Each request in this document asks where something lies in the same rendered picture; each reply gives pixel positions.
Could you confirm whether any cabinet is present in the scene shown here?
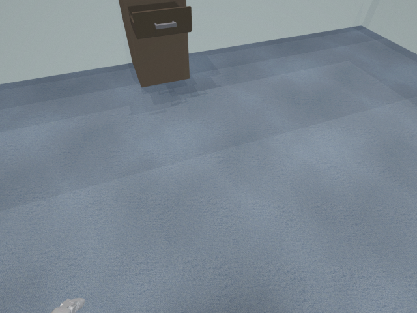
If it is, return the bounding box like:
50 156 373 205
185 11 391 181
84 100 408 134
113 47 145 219
119 0 190 87

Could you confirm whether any handle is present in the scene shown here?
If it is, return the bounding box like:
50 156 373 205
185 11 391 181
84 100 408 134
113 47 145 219
154 21 177 29

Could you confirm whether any left robot hand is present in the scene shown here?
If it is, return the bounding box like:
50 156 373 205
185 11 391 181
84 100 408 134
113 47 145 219
51 298 85 313

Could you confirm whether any drawer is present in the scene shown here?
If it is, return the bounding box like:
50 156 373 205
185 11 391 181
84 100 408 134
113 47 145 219
127 1 192 39

